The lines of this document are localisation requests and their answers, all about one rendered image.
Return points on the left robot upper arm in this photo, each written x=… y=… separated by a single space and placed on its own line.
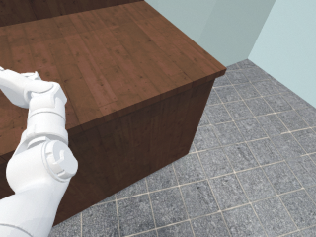
x=39 y=177

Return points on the left robot forearm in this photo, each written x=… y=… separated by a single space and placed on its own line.
x=46 y=117

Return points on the counter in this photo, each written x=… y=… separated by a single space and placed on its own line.
x=136 y=88

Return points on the robot left hand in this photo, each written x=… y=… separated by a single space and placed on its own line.
x=13 y=84

